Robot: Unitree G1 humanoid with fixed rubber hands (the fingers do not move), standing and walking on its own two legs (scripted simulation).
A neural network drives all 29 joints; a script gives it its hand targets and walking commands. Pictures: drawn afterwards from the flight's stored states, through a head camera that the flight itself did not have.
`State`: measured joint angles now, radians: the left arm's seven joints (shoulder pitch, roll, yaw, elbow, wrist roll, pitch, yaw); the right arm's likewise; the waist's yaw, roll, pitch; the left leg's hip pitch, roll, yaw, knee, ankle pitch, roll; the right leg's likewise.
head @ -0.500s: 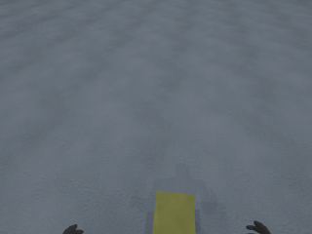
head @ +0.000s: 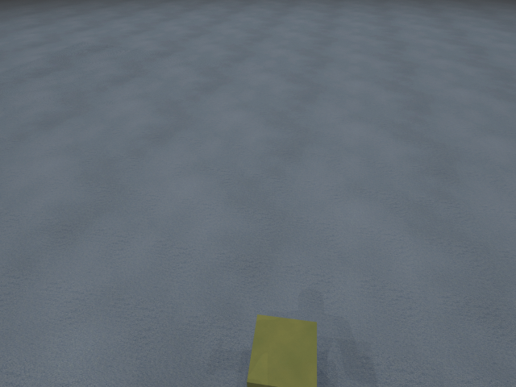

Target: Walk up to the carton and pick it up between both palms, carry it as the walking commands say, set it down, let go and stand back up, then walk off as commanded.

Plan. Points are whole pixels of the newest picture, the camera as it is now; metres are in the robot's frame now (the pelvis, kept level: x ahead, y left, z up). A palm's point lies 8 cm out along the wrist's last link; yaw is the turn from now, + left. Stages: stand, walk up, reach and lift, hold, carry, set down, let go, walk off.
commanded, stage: stand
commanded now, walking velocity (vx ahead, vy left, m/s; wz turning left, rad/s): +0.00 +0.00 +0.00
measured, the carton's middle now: (282, 366) +0.43 -0.05 -0.64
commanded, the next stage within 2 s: walk off in 1.18 s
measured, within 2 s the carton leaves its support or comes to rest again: neither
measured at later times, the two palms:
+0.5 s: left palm out of the picture +0.07 +0.29 -0.12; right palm out of the picture +0.04 -0.28 -0.11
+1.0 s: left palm out of the picture +0.04 +0.30 -0.11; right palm out of the picture +0.03 -0.28 -0.12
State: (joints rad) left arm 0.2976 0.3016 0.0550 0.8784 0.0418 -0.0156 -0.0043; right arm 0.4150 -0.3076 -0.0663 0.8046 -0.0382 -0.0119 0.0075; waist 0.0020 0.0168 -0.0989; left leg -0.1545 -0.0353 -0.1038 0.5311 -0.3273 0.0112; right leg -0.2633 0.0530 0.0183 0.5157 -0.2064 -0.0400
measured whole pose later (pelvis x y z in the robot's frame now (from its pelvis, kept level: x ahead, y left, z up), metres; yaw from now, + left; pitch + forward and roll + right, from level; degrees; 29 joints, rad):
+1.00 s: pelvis -0.01 +0.01 +0.01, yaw -2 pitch -5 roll +1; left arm 0.19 0.32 0.01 1.11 0.01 -0.02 0.00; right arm 0.26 -0.33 -0.02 1.02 -0.01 -0.02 -0.01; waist 0.01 0.00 0.00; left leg -0.08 -0.04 -0.07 0.43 -0.26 0.01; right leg -0.21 0.04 0.06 0.44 -0.14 -0.03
